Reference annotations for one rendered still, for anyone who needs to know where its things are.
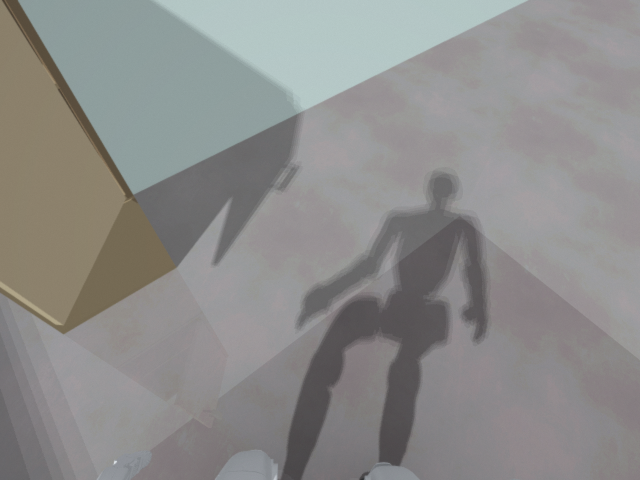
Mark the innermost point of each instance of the robot right shin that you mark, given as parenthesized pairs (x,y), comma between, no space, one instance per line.
(380,464)

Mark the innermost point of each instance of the robot left hand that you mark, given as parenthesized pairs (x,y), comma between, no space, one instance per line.
(126,466)

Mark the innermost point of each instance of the left robot thigh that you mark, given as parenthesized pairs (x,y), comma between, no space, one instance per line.
(249,465)

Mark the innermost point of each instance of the cupboard door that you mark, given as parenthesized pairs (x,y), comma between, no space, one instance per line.
(58,201)

